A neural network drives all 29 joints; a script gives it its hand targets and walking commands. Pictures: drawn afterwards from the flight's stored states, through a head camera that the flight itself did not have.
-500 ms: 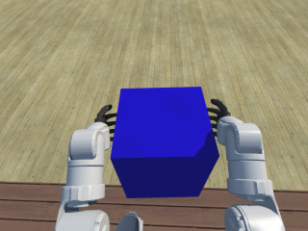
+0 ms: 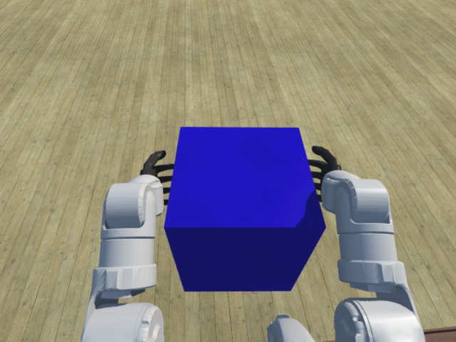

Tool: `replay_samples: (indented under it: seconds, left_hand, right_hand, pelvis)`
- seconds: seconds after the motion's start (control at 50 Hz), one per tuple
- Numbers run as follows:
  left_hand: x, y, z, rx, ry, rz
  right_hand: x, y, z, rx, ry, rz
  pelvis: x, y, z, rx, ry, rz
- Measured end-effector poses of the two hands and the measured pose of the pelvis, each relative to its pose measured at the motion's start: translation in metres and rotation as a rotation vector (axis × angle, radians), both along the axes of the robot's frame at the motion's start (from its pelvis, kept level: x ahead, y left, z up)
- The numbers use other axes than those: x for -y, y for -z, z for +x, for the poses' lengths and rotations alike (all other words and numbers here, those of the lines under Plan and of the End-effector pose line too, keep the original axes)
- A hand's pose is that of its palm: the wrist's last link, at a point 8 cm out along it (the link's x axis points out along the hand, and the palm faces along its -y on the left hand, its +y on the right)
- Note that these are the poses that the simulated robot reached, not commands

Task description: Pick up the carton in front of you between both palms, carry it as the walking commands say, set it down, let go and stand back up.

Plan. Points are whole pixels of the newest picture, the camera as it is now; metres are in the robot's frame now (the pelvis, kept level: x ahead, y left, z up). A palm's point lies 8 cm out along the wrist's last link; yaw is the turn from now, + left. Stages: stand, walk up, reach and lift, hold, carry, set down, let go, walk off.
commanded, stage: carry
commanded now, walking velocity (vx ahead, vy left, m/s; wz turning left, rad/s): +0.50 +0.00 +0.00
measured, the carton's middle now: (238, 213) +0.35 -0.02 +0.02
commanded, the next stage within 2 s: none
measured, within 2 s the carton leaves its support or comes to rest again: neither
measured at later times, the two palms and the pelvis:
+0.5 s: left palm (163, 104) +0.64 +0.14 +0.06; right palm (283, 92) +0.67 -0.16 +0.06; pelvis +0.30 -0.04 -0.03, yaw +2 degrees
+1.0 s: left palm (160, 40) +0.93 +0.17 +0.07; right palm (259, 38) +0.92 -0.13 +0.08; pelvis +0.61 +0.03 -0.01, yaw -1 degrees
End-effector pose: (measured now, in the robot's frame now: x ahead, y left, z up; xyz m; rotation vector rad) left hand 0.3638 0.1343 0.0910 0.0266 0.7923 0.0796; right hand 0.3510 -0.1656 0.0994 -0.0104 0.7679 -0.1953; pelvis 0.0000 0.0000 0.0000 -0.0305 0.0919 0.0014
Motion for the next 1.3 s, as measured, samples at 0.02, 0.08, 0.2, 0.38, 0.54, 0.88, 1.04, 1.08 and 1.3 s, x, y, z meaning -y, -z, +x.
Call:
replay_samples:
  seconds: [0.02,0.08,0.2,0.38,0.54,0.88,1.04,1.08,1.3]
  left_hand:
    - [0.0,-0.001,0.012,0.01,-0.005,-0.004]
    - [0.0,-0.007,0.048,0.049,-0.022,-0.013]
    - [0.008,-0.011,0.132,0.102,-0.041,-0.014]
    - [0.004,0.034,0.226,-0.011,-0.101,0.05]
    - [-0.007,0.03,0.3,-0.003,-0.145,0.035]
    - [-0.038,0.015,0.526,0.045,-0.058,-0.005]
    - [-0.036,0.021,0.58,0.027,-0.085,-0.071]
    - [-0.035,0.02,0.592,0.055,-0.105,-0.088]
    - [-0.007,0.036,0.707,0.095,-0.116,-0.004]
  right_hand:
    - [0.0,-0.002,0.012,0.011,0.0,0.001]
    - [0.0,-0.009,0.052,0.05,-0.006,0.005]
    - [0.009,-0.012,0.14,0.102,-0.022,0.007]
    - [0.004,0.04,0.264,-0.011,-0.127,0.018]
    - [-0.009,0.038,0.344,-0.003,-0.138,0.037]
    - [-0.037,0.015,0.539,0.045,-0.043,0.002]
    - [-0.037,0.02,0.585,0.036,0.034,0.077]
    - [-0.036,0.018,0.599,0.066,0.043,0.091]
    - [-0.008,0.046,0.73,0.097,-0.046,0.089]
  pelvis:
    - [0.0,0.0,0.011,-0.002,-0.001,0.0]
    - [0.003,0.0,0.048,-0.005,-0.007,0.002]
    - [0.016,0.016,0.136,-0.003,-0.021,0.024]
    - [0.035,0.041,0.249,0.018,-0.032,0.032]
    - [0.036,0.025,0.325,0.002,-0.033,0.048]
    - [-0.02,0.032,0.544,0.007,0.014,0.037]
    - [-0.026,0.01,0.631,-0.003,0.014,-0.001]
    - [-0.023,0.01,0.656,-0.001,0.01,-0.002]
    - [0.014,0.04,0.814,0.04,-0.031,0.005]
